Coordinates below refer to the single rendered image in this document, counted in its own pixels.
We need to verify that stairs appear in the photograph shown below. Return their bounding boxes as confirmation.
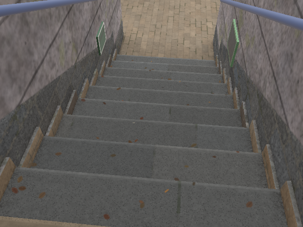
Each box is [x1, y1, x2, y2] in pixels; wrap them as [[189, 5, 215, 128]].
[[0, 54, 288, 227]]

